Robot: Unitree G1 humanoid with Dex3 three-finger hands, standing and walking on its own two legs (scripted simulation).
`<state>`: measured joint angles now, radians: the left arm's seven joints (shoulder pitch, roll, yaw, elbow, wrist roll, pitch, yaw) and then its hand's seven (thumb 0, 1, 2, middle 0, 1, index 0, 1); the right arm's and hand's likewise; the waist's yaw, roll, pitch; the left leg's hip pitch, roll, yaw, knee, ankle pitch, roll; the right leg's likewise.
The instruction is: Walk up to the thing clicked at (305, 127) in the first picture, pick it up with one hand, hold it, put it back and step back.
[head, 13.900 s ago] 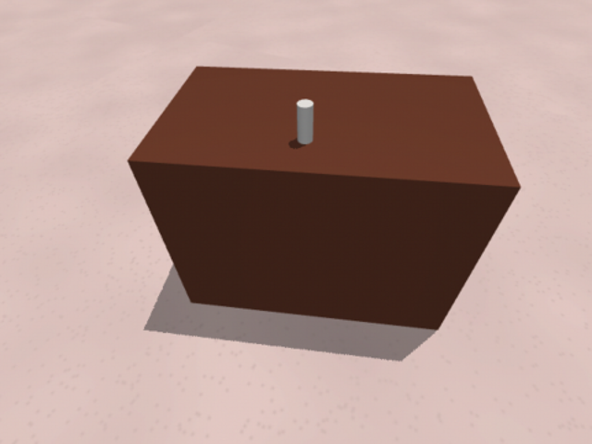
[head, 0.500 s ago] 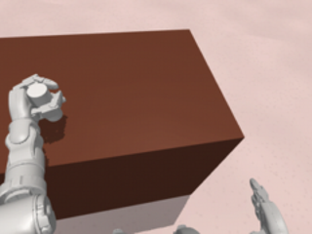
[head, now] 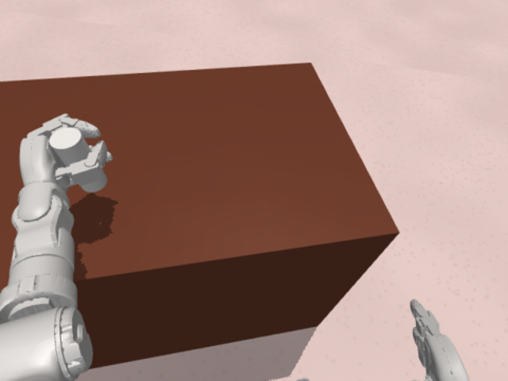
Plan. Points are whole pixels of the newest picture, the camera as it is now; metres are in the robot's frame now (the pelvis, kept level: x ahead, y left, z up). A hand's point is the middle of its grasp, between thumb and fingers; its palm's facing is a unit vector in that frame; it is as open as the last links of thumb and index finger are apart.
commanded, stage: settle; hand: left
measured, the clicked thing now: (81, 162) +0.47 +0.25 +0.09
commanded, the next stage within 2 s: lift in 0.18 s
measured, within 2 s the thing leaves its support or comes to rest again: neither
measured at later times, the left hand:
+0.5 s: hand (87, 143) +0.46 +0.22 +0.14, palm faces +0.19 -0.98 +0.02, open 5.0 cm
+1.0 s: hand (66, 136) +0.39 +0.20 +0.21, palm faces +0.20 -0.98 +0.00, open 5.0 cm
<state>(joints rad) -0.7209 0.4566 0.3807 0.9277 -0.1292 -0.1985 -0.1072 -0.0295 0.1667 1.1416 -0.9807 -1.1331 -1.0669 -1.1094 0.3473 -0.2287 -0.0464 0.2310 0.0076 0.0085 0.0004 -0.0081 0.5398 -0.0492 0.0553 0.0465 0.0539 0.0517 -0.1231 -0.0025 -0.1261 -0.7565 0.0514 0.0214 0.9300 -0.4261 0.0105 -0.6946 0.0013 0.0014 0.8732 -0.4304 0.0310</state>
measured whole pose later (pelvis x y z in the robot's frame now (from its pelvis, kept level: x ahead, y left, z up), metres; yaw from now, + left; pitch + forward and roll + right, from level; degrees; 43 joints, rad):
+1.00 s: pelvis +0.00 -0.01 +0.03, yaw +1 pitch +4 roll -1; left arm -0.50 0.31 0.29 0.39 -0.18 0.18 -0.03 -0.03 0.17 1.13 -0.97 -1.15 -1.06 -1.11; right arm 0.36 -0.22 -0.07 0.36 0.05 -0.09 -0.06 -0.01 0.56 -0.04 0.05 0.05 0.05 0.05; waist -0.02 0.03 -0.12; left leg -0.45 0.03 0.02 0.72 -0.35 0.00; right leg -0.40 -0.02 0.00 0.70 -0.37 0.02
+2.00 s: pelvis +0.00 -0.02 +0.04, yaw +2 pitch -1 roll +0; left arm -0.45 0.27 0.29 -0.02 -0.23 0.58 -0.01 -0.03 0.18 1.13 -0.97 -1.15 -1.06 -1.12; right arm 0.29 -0.23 -0.12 0.56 0.06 -0.21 -0.05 -0.01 0.54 -0.05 0.05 0.05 0.05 0.05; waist 0.01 0.06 -0.09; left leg -0.28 0.02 0.01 0.58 -0.28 -0.01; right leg -0.23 -0.03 -0.02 0.58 -0.33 0.01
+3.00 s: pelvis -0.01 -0.02 +0.04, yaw +2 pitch -2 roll +0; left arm -0.45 0.26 0.29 -0.06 -0.25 0.65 -0.01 -0.02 0.18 1.12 -0.97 -1.15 -1.05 -1.12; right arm 0.26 -0.23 -0.12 0.63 0.06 -0.24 -0.04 -0.01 0.54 -0.05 0.05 0.05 0.05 0.05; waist 0.01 0.07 -0.09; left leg -0.27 0.02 0.01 0.57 -0.26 -0.01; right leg -0.22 -0.03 -0.02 0.57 -0.31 0.01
